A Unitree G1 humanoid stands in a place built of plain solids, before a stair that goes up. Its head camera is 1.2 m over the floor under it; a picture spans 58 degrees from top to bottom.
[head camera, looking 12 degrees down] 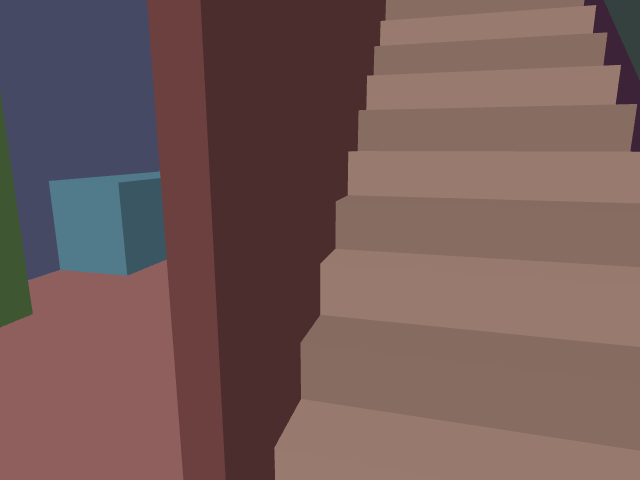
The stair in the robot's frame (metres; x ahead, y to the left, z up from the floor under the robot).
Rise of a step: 0.20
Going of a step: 0.24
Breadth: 1.20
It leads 15 degrees to the right of straight ahead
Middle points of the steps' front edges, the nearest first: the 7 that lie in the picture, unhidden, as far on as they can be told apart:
1.13 -0.52 0.59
1.36 -0.58 0.79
1.60 -0.64 0.99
1.83 -0.70 1.19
2.07 -0.77 1.38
2.31 -0.83 1.58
2.54 -0.89 1.78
